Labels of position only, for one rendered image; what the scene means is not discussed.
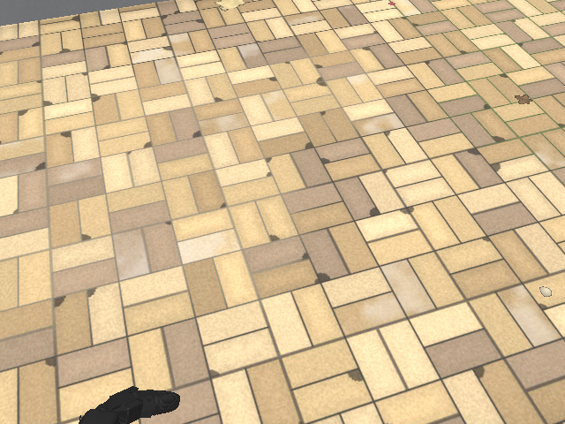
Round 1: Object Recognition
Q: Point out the left robot hand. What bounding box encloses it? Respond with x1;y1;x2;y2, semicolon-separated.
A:
79;386;180;424

